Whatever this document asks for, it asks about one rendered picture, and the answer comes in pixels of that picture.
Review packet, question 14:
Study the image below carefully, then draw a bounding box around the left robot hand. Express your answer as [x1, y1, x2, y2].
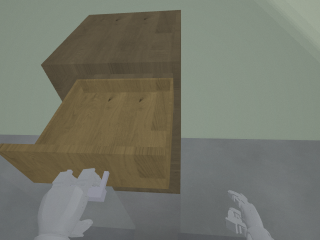
[37, 168, 102, 238]

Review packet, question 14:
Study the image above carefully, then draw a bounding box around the right robot hand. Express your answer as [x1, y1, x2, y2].
[225, 190, 264, 237]

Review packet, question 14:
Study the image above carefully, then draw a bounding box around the drawer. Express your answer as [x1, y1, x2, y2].
[0, 78, 174, 189]

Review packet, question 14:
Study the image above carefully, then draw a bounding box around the handle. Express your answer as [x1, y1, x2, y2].
[67, 169, 110, 202]

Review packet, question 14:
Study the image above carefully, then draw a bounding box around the cabinet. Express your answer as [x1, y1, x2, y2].
[41, 10, 181, 194]

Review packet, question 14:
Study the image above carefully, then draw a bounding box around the right robot forearm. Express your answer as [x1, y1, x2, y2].
[246, 226, 274, 240]

